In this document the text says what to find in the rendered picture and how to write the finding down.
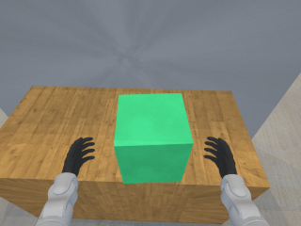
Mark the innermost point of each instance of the robot right forearm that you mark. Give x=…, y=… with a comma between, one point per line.
x=237, y=199

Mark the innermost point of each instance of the pedestal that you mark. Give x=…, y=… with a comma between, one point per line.
x=38, y=134

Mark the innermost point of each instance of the carton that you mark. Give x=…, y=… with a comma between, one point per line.
x=153, y=140

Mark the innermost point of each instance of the robot left forearm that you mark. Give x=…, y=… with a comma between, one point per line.
x=62, y=196

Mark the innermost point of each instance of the robot left hand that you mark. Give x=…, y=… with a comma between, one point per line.
x=74, y=159

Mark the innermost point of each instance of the robot right hand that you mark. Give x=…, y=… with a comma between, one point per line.
x=224, y=157

